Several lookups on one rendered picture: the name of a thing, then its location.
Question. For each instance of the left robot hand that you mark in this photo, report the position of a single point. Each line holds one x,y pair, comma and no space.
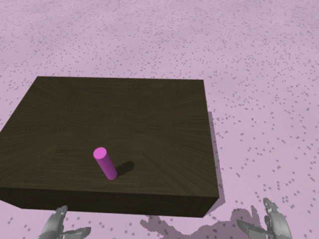
55,224

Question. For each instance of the can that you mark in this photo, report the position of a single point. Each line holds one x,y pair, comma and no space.
105,163

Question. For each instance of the right robot hand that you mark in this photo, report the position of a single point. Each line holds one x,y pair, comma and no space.
275,221

